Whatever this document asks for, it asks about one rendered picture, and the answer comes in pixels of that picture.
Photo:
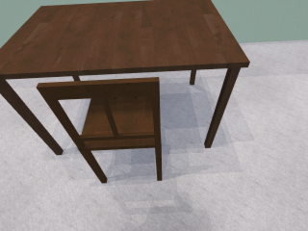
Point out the chair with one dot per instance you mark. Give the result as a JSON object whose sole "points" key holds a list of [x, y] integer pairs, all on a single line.
{"points": [[123, 114]]}

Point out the table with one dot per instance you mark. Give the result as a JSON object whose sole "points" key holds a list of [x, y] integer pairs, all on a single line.
{"points": [[120, 38]]}

